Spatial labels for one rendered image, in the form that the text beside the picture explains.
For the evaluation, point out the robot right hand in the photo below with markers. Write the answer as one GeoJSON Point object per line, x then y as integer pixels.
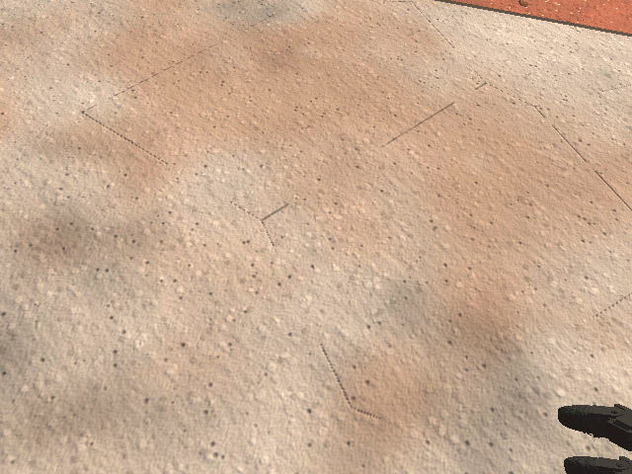
{"type": "Point", "coordinates": [614, 423]}

